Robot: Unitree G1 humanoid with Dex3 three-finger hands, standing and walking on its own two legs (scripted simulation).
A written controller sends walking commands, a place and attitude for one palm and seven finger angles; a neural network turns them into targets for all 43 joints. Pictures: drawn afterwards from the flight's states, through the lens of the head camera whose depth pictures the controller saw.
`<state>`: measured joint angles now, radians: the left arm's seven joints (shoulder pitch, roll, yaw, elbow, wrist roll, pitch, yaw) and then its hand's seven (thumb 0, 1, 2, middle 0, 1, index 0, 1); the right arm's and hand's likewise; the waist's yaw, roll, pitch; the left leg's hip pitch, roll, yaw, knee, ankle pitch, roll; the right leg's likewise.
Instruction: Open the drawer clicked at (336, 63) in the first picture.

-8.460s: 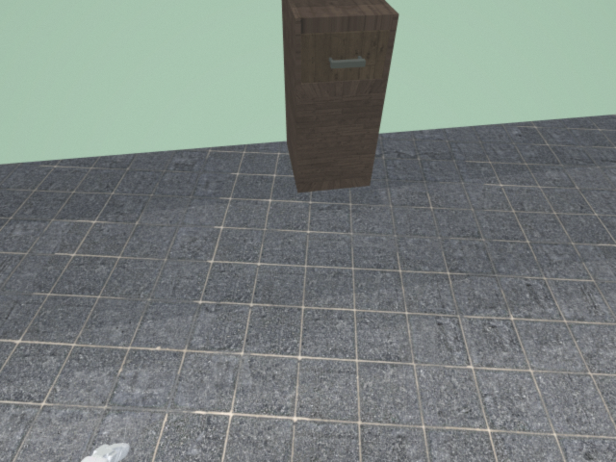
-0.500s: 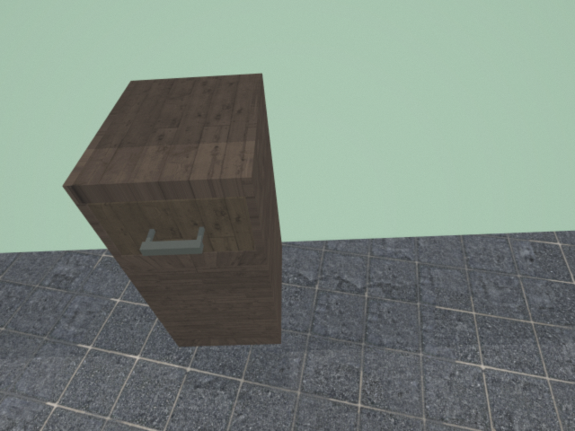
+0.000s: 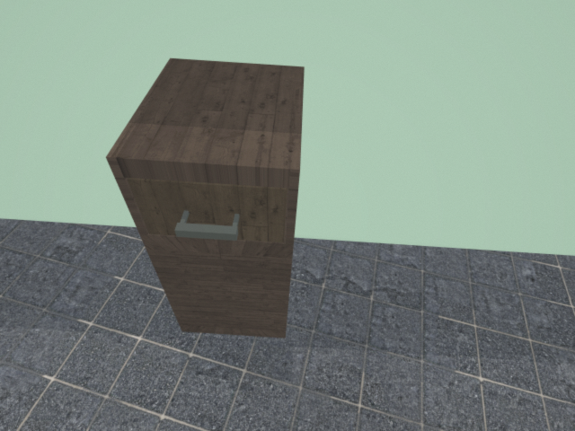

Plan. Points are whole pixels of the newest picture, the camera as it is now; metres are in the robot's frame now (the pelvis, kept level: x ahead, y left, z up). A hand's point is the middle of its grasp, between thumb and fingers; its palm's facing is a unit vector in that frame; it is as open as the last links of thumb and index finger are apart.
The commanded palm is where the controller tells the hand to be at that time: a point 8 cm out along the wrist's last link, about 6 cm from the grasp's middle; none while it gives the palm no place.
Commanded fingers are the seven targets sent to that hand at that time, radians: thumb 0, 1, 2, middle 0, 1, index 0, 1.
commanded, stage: come to a stop and stand still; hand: left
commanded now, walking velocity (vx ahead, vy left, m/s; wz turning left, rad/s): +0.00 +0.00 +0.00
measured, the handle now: (209, 224) +0.53 +0.22 -0.11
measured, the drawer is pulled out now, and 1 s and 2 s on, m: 0.00 0.00 0.00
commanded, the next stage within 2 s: look again from close up in 0.26 s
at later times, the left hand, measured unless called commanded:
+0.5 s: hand out of the picture +0.01 +0.17 -0.18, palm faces +0.00 -0.98 -0.21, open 7.3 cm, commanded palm none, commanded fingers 0.00 0.90 0.90 -0.20 -0.30 -0.20 -0.30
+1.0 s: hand out of the picture +0.00 +0.13 -0.18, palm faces +0.02 -0.98 -0.20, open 7.3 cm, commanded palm +0.10 +0.18 -0.07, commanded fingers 0.00 0.85 0.88 -0.20 -0.33 -0.20 -0.33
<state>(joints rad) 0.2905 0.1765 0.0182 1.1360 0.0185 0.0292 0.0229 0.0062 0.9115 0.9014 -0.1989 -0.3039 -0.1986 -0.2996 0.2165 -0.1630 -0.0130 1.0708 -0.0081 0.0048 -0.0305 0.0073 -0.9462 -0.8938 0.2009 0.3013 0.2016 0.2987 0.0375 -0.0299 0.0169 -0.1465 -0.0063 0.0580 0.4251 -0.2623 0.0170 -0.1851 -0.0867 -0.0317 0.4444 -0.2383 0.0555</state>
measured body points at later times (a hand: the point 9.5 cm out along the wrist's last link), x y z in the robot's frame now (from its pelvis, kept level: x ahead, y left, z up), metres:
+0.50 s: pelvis +0.00 +0.00 -0.01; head +0.02 -0.02 +0.44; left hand +0.01 +0.22 -0.16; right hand -0.02 -0.21 -0.17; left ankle -0.02 +0.11 -0.74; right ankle +0.00 -0.15 -0.74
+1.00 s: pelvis +0.00 -0.04 +0.00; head +0.02 -0.05 +0.45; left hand +0.00 +0.18 -0.16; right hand -0.01 -0.26 -0.17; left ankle -0.02 +0.11 -0.74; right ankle +0.00 -0.15 -0.74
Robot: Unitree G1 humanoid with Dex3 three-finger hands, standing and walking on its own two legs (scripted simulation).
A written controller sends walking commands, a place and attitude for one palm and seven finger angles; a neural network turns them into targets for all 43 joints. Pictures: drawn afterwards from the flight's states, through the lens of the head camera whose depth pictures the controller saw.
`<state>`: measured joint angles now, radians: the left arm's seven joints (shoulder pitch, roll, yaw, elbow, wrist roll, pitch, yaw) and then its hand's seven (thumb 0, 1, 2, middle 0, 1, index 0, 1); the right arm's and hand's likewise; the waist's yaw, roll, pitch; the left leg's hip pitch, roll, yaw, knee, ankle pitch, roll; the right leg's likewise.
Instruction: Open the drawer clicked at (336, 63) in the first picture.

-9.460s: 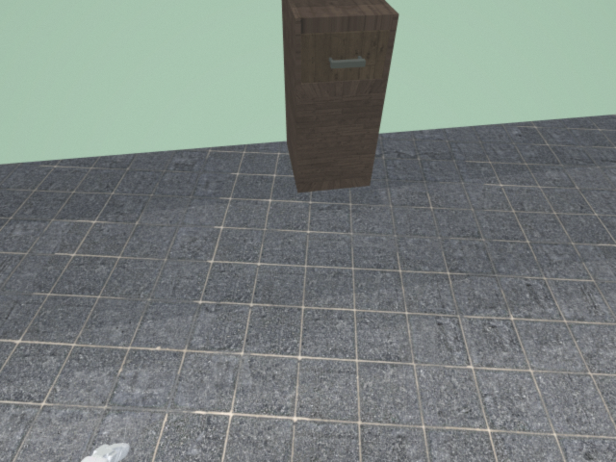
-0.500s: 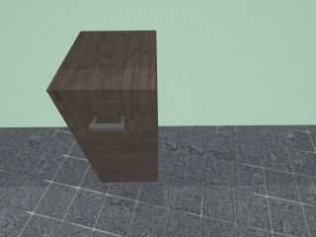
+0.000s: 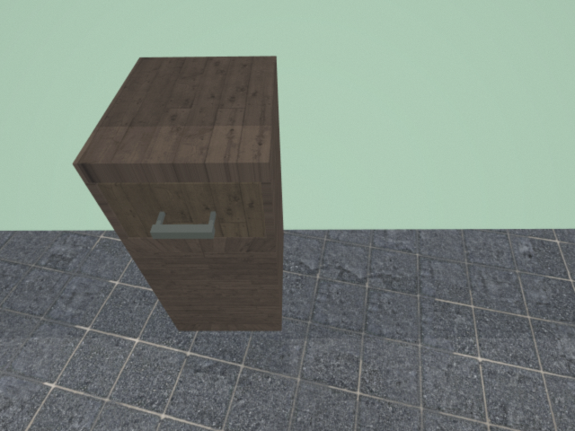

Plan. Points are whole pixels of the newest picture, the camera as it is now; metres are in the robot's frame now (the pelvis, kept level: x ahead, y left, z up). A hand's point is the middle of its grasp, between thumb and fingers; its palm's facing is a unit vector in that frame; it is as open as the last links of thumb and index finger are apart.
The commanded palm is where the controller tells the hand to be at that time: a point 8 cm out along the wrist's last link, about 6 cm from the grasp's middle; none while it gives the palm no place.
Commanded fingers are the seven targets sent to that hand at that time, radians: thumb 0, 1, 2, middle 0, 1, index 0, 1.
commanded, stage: raise the hand with hooked fingers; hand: left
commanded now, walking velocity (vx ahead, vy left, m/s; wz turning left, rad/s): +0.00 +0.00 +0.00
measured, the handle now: (185, 223) +0.53 +0.26 -0.11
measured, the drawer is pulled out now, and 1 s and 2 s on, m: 0.00 0.00 0.00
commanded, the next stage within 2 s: move the hooked fingers above the handle in 1.88 s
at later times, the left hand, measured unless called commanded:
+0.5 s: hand out of the picture +0.13 +0.21 -0.08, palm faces -0.08 -0.15 -0.99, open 9.1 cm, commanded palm +0.15 +0.22 +0.00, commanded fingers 0.00 0.27 0.63 -0.25 -0.70 -0.25 -0.70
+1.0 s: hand (125, 338) +0.23 +0.24 +0.01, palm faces +0.06 -0.09 -0.99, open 12.1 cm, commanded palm +0.21 +0.24 +0.07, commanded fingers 0.00 -0.31 0.38 -0.29 -1.08 -0.29 -1.08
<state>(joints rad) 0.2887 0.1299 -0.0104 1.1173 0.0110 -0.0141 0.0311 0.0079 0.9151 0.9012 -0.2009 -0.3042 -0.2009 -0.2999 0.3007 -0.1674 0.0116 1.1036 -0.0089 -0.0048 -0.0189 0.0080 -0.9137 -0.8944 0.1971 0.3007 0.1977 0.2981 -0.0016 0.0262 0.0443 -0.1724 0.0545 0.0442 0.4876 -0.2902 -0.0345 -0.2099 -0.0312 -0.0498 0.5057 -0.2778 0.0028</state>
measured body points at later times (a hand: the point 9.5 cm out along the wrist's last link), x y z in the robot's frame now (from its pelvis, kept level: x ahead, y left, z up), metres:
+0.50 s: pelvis -0.03 -0.01 -0.04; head +0.01 -0.01 +0.41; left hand +0.13 +0.22 -0.03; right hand +0.24 -0.22 -0.09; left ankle -0.02 +0.14 -0.74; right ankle +0.00 -0.12 -0.74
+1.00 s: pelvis -0.01 +0.01 -0.02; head +0.02 -0.01 +0.43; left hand +0.22 +0.24 +0.06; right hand +0.15 -0.23 -0.13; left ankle -0.02 +0.14 -0.74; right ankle +0.00 -0.12 -0.74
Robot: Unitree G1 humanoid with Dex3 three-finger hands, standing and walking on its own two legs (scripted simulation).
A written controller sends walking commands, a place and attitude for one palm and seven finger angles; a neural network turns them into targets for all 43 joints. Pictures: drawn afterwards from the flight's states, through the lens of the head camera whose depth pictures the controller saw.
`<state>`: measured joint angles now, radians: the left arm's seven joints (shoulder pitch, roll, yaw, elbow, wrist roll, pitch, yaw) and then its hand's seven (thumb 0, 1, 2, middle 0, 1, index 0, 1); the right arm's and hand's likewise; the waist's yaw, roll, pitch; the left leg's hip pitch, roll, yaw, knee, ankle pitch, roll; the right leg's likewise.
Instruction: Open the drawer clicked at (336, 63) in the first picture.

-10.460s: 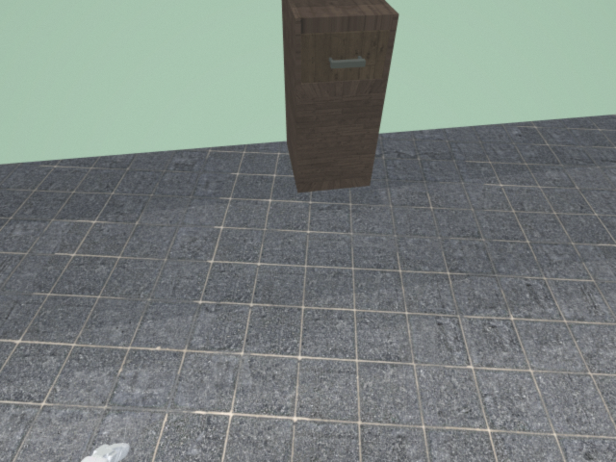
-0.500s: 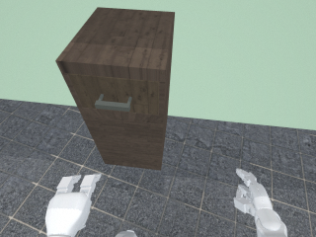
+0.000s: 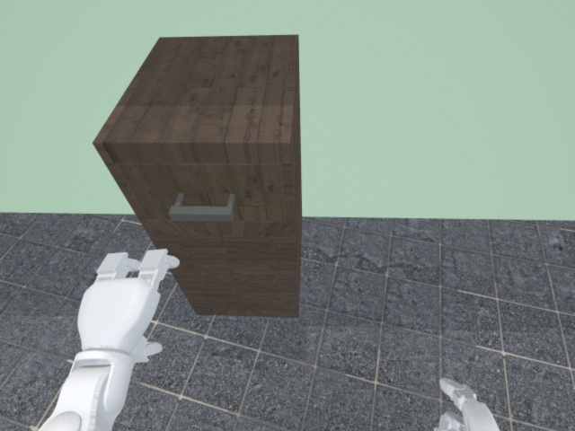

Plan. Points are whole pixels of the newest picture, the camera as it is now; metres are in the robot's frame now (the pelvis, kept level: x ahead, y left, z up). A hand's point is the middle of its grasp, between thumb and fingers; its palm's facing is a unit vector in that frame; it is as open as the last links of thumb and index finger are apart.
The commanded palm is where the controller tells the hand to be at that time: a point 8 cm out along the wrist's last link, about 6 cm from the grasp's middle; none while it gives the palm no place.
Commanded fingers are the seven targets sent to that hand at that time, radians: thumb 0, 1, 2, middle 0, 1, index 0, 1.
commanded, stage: raise the hand with hooked fingers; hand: left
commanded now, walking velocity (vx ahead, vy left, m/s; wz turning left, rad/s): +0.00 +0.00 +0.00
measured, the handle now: (203, 206) +0.54 +0.25 -0.09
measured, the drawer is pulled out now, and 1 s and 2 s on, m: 0.00 0.00 0.00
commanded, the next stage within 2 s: move the hooked fingers above the handle in 0.88 s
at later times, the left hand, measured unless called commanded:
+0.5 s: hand (134, 248) +0.31 +0.24 +0.10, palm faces +0.06 -0.06 -1.00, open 13.8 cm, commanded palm +0.28 +0.24 +0.15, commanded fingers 0.00 -0.50 0.30 -0.30 -1.20 -0.30 -1.20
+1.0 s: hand (129, 246) +0.31 +0.25 +0.10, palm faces +0.09 -0.07 -0.99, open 13.8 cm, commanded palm +0.29 +0.25 +0.15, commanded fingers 0.00 -0.50 0.30 -0.30 -1.20 -0.30 -1.20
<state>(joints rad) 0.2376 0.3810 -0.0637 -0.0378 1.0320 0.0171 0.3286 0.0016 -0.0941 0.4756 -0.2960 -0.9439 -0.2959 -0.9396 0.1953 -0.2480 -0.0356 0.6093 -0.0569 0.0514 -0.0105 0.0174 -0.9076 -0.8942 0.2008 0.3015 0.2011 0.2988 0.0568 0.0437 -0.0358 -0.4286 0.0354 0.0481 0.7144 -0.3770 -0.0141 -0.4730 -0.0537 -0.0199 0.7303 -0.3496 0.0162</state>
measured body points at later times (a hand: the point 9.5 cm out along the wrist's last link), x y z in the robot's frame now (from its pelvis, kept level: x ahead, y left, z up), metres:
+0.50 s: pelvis +0.01 -0.01 +0.02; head +0.03 -0.04 +0.47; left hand +0.30 +0.24 +0.15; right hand +0.23 -0.21 -0.08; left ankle -0.01 +0.13 -0.72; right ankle +0.01 -0.13 -0.72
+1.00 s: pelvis +0.01 +0.00 +0.02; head +0.03 -0.03 +0.47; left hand +0.30 +0.25 +0.15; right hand +0.19 -0.23 -0.09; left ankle -0.01 +0.13 -0.72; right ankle +0.01 -0.13 -0.72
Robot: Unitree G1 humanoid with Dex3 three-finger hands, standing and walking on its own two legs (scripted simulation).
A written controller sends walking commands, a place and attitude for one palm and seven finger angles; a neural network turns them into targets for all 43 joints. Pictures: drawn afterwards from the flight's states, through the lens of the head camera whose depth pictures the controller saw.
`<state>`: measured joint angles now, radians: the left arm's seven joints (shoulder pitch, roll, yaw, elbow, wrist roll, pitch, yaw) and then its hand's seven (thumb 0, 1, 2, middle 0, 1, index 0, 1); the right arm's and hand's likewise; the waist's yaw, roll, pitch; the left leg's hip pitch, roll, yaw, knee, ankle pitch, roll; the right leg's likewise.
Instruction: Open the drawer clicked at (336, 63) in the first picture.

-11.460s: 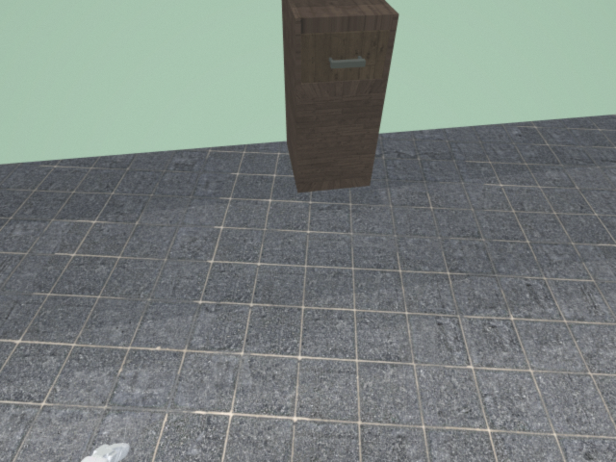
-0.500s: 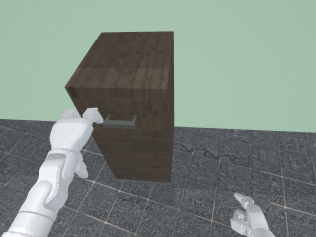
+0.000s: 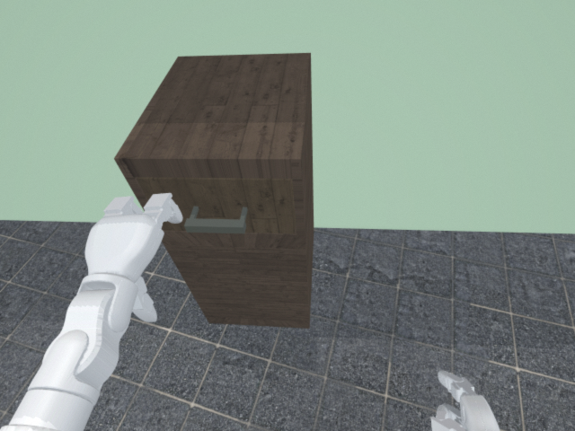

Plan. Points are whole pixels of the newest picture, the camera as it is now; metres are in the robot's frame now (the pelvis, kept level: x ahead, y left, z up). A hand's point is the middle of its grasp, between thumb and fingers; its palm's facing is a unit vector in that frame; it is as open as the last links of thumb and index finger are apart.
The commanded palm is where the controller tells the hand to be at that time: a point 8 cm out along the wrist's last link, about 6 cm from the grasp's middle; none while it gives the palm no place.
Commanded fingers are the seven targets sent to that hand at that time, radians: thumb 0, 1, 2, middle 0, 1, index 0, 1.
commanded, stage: move the hooked fingers above the handle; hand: left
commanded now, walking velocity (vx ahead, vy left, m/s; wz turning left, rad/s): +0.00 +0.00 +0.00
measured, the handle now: (217, 218) +0.54 +0.24 -0.11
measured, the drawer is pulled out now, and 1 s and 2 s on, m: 0.00 0.00 0.00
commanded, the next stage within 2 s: none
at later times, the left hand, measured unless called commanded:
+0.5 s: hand (173, 242) +0.37 +0.24 +0.03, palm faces -0.03 -0.02 -1.00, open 13.8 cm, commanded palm +0.35 +0.24 +0.08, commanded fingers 0.00 -0.50 0.30 -0.30 -1.20 -0.30 -1.20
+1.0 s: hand (189, 236) +0.42 +0.24 -0.02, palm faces -0.13 -0.01 -0.99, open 13.8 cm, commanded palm +0.41 +0.24 +0.04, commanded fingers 0.00 -0.50 0.30 -0.30 -1.20 -0.30 -1.20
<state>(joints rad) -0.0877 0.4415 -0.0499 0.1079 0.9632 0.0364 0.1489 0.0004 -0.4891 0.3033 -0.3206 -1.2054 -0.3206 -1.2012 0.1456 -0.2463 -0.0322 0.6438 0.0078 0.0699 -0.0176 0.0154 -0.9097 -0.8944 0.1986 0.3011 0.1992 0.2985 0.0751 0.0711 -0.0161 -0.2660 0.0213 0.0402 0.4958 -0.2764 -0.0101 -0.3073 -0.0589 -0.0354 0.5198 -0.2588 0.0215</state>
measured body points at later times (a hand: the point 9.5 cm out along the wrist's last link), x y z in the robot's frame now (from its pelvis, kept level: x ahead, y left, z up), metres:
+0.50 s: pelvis -0.01 +0.00 -0.01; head +0.04 -0.03 +0.44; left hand +0.37 +0.24 +0.09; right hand +0.11 -0.26 -0.14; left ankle -0.01 +0.13 -0.74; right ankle +0.00 -0.13 -0.74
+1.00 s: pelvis -0.01 +0.00 -0.02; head +0.08 -0.01 +0.42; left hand +0.42 +0.24 +0.04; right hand +0.04 -0.27 -0.16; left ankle -0.01 +0.13 -0.74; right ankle +0.00 -0.13 -0.74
